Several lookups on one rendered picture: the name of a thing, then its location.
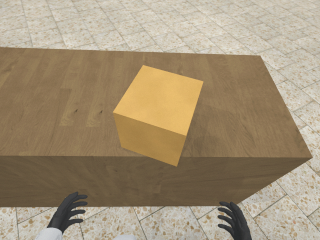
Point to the robot left hand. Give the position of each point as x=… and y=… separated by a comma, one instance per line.
x=60, y=219

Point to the pedestal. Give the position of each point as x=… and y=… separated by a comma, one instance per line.
x=58, y=133

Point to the robot left forearm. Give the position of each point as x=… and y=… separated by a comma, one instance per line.
x=49, y=234

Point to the robot right hand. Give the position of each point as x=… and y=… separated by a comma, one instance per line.
x=239, y=229

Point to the carton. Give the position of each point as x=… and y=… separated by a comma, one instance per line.
x=154, y=115

